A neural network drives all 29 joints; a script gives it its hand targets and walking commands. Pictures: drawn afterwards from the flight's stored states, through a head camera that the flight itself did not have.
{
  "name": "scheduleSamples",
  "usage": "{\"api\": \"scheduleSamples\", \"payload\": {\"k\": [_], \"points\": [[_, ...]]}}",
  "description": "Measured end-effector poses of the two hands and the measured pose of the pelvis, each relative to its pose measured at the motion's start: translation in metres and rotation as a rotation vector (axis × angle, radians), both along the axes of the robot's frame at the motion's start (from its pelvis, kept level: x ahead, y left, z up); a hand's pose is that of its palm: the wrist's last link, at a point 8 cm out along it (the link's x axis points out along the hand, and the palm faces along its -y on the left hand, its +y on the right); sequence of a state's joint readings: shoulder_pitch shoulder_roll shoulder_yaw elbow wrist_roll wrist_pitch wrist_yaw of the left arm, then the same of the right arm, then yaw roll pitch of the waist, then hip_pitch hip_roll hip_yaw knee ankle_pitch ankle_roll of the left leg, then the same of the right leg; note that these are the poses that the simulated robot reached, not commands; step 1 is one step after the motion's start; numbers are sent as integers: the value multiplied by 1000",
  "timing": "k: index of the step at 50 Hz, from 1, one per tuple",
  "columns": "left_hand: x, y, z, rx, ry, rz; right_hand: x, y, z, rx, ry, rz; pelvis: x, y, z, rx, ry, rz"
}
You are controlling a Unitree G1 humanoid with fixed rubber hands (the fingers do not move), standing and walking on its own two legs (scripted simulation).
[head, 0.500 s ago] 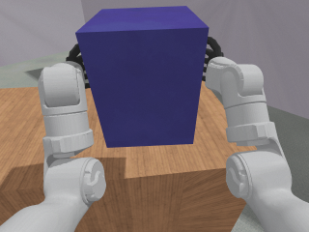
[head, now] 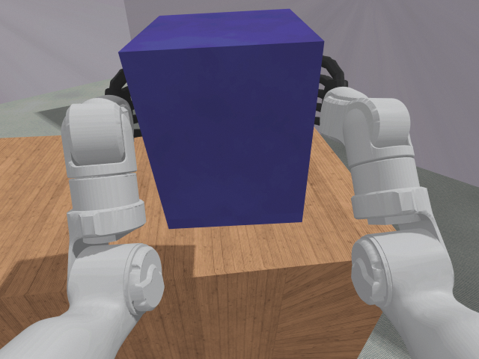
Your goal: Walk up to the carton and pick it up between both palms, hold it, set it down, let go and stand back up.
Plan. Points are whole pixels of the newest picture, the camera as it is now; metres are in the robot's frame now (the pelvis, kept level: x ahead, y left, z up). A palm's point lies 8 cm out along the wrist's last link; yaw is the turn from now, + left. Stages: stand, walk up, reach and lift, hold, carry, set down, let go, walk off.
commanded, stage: hold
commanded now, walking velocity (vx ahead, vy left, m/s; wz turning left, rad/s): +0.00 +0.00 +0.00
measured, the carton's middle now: (229, 117) +0.39 +0.01 +0.30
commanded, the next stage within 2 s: set down in 0.80 s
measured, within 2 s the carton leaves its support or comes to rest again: neither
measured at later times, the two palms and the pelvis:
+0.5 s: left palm (124, 118) +0.34 +0.15 +0.31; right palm (334, 111) +0.36 -0.14 +0.32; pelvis +0.00 +0.00 +0.00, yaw +0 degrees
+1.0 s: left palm (118, 109) +0.34 +0.16 +0.33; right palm (337, 94) +0.36 -0.13 +0.34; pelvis +0.00 +0.00 +0.00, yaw +0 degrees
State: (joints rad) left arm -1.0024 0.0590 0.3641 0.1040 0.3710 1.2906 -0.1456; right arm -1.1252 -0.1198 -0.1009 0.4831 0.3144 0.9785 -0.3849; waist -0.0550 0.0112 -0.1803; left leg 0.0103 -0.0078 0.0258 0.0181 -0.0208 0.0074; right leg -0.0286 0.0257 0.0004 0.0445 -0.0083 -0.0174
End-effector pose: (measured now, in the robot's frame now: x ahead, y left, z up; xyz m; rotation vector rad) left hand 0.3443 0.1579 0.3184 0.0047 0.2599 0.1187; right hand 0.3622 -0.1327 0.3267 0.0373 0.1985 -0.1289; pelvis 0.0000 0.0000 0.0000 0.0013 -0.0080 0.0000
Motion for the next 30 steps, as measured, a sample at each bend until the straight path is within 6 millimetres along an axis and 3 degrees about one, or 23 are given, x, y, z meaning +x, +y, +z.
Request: {"api": "scheduleSamples", "payload": {"k": [30], "points": [[1,-6,-4,9,20,-5,0,-6,-8,17,18,-6,-2,-2,0,1,1,6]]}}
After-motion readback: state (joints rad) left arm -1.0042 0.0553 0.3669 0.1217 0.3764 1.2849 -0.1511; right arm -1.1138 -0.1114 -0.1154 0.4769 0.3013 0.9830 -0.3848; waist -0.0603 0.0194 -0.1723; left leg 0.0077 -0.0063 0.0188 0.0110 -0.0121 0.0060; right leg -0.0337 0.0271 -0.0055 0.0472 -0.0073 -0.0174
